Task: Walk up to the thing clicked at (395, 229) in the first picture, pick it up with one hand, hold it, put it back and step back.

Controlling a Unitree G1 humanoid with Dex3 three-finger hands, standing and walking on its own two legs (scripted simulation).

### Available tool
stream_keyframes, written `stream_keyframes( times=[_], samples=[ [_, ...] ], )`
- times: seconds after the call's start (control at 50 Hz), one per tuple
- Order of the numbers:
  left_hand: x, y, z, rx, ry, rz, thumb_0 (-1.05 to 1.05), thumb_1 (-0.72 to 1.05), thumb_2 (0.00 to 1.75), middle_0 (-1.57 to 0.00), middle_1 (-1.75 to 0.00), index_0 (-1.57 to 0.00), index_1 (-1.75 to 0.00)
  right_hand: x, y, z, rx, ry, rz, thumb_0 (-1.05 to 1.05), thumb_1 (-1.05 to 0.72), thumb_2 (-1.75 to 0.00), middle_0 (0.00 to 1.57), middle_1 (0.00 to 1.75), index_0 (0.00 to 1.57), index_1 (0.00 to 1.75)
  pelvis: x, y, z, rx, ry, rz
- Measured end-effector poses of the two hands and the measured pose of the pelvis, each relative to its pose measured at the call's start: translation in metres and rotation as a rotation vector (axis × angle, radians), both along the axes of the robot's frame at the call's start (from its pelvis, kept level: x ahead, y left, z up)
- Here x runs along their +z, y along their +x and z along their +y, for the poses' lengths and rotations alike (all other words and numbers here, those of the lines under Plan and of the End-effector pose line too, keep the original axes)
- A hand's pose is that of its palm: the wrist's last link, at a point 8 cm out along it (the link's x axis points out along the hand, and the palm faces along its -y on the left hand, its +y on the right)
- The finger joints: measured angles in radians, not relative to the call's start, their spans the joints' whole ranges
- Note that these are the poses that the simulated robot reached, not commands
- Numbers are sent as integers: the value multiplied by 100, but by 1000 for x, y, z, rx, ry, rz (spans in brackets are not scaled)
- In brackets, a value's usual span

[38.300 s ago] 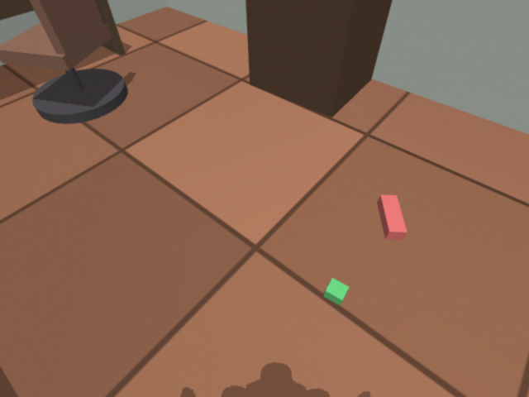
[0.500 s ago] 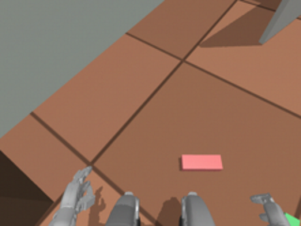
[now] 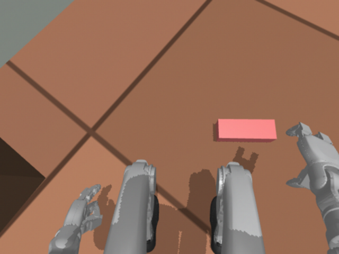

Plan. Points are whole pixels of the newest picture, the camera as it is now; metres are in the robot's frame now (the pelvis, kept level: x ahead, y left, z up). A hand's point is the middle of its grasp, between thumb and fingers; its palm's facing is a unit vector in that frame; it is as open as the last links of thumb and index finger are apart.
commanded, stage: rise first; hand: right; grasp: from above
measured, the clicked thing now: (244, 130) +0.48 -0.25 -0.43
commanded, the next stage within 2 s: none
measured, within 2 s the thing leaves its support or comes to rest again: neither
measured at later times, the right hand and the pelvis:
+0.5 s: hand (280, 144) +0.39 -0.30 -0.24, palm faces -0.47 +0.09 -0.88, open 14.2 cm; pelvis -0.02 -0.01 -0.09, yaw +3 degrees
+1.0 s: hand (270, 138) +0.42 -0.30 -0.29, palm faces -0.47 +0.03 -0.88, open 14.1 cm; pelvis -0.01 -0.01 -0.12, yaw +4 degrees
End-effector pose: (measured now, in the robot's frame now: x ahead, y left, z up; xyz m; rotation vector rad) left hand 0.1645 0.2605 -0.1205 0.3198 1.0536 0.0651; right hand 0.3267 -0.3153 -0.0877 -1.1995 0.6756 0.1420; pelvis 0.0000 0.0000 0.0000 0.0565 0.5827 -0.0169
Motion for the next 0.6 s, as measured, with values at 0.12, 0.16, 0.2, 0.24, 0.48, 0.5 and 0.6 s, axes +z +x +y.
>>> stream_keyframes(
  times=[0.12, 0.16, 0.2, 0.24, 0.48, 0.5, 0.6],
  samples=[
    [-33, -51, 4, 52, 19, 103, 1, 92, 91, -21, -30, -21, -30, -31, 22, 5, 119, -44, -12, 0, 56, -104, 9, 104, 7, 106, -34, -12, -2, 7, 16, -13],
    [-39, -65, 6, 68, 27, 133, 1, 91, 91, -21, -30, -21, -30, -41, 27, 7, 154, -58, -13, 0, 56, -104, 9, 104, 7, 106, -42, -15, -3, 9, 21, -17],
    [-45, -78, 7, 80, 36, 162, 1, 91, 91, -21, -30, -21, -30, -49, 32, 9, 183, -71, -17, 0, 56, -105, 9, 104, 7, 106, -50, -17, -4, 11, 25, -20],
    [-49, -88, 9, 89, 44, 188, 0, 91, 91, -21, -30, -21, -30, -57, 36, 10, 209, -84, -24, 0, 56, -105, 8, 104, 7, 105, -56, -18, -4, 11, 28, -22],
    [-70, -104, 12, 78, 90, 268, 0, 91, 91, -21, -30, -21, -30, -95, 67, 8, 304, -169, -60, 0, 55, -105, 8, 100, 7, 102, -90, -18, -8, 15, 48, -28],
    [-72, -104, 12, 76, 91, 270, 0, 91, 90, -21, -30, -21, -30, -97, 69, 8, 310, -174, -60, 0, 55, -105, 8, 100, 7, 101, -91, -18, -8, 15, 49, -27],
    [-80, -100, 9, 66, 88, 282, 0, 91, 90, -21, -30, -21, -30, -110, 78, 11, 339, -188, -55, 0, 54, -104, 8, 99, 7, 100, -99, -15, -9, 16, 54, -22]
  ],
)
